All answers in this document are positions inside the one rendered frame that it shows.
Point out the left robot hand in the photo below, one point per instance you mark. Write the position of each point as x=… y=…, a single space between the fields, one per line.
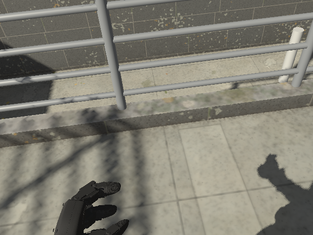
x=78 y=212

